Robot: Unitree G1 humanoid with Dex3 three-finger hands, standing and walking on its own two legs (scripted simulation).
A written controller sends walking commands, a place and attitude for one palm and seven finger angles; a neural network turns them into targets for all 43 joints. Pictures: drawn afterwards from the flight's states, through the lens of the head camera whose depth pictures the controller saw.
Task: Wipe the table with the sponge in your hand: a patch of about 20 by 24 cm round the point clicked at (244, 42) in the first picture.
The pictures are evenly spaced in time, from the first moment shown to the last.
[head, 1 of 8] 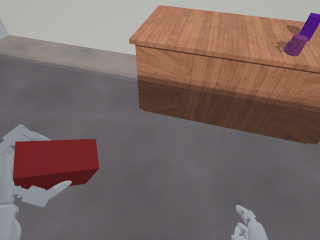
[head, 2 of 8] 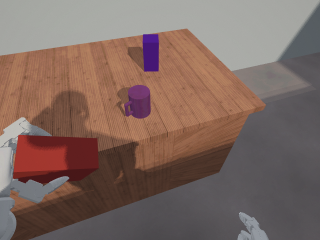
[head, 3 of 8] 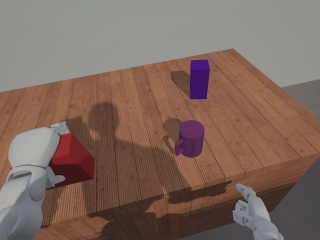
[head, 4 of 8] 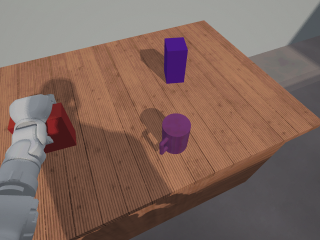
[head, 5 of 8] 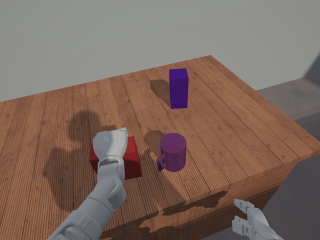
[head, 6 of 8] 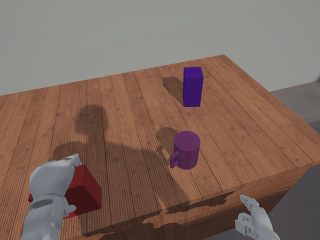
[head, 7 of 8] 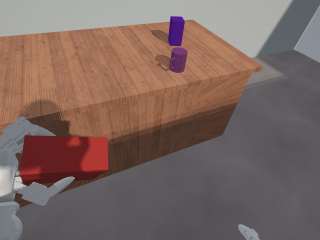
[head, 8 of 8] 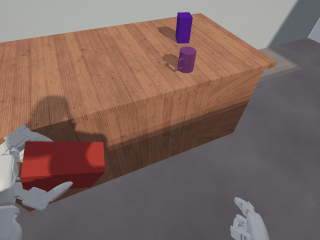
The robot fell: no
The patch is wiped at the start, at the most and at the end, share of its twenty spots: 0.00 1.00 1.00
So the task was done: yes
